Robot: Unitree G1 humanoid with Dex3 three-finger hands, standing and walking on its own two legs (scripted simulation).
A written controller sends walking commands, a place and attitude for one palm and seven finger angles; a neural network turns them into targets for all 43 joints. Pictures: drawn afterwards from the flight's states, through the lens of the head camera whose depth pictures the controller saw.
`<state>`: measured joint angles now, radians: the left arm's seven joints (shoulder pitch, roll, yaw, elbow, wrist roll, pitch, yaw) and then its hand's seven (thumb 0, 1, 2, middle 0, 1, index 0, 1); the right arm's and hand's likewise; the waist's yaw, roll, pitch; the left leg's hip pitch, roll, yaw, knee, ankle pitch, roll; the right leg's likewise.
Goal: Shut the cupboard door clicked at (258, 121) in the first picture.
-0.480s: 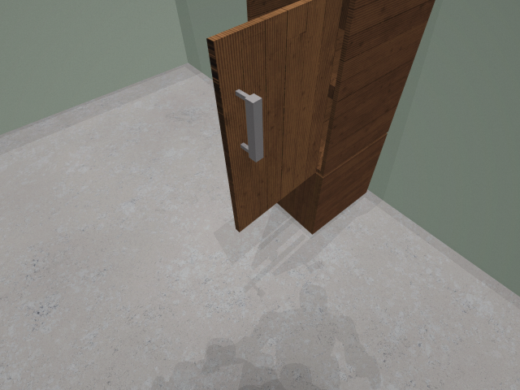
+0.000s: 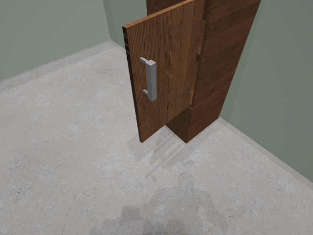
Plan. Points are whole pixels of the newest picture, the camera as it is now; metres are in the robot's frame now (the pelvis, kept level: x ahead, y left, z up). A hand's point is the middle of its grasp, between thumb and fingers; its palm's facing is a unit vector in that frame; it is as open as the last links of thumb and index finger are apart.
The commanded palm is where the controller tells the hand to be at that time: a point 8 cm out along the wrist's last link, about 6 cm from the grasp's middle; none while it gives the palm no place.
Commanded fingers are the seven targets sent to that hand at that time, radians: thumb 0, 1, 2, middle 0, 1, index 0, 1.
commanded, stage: stand and wait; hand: left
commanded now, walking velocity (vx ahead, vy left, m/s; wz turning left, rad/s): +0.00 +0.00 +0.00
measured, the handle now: (147, 79) +0.61 +0.07 +0.05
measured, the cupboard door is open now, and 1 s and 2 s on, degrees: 94 94 94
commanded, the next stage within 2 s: look at it before walking up in 0.06 s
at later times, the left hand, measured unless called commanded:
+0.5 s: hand out of the picture +0.07 +0.24 -0.16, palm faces -0.03 -0.95 -0.32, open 7.4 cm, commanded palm none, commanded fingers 0.00 0.90 0.90 -0.20 -0.30 -0.20 -0.30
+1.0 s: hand out of the picture +0.05 +0.23 -0.17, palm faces -0.07 -0.96 -0.28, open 7.4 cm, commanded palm none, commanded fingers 0.00 0.90 0.90 -0.20 -0.30 -0.20 -0.30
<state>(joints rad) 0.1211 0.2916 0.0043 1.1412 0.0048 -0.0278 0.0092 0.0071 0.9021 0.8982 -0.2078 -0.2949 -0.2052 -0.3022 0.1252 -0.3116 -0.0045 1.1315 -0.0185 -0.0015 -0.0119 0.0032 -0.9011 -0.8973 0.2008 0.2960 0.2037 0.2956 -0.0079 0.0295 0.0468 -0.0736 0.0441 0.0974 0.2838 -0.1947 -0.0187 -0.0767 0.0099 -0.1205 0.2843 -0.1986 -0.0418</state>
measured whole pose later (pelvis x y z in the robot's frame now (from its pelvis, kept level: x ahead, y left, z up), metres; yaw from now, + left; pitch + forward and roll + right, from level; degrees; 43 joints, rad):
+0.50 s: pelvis +0.00 +0.01 +0.00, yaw +0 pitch -1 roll +0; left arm 0.12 0.29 0.00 1.14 0.00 -0.03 0.01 0.01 0.90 0.90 -0.21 -0.29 -0.20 -0.30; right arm 0.14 -0.30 0.00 1.13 -0.02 0.00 -0.01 0.00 -0.90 -0.90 0.20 0.30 0.20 0.30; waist -0.01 0.02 0.05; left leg -0.06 0.04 0.10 0.27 -0.20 -0.01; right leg -0.07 0.00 -0.11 0.28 -0.20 -0.03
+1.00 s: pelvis -0.01 +0.01 -0.01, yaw -5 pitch +0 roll +0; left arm 0.17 0.25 0.02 1.09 0.01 0.03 0.01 0.01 0.90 0.90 -0.21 -0.29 -0.20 -0.30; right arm 0.14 -0.24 -0.02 1.07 -0.02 0.02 -0.03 0.00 -0.90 -0.90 0.20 0.30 0.20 0.30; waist 0.01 0.01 0.07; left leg -0.13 0.06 0.18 0.42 -0.27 -0.01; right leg -0.18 0.01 -0.04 0.43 -0.25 -0.03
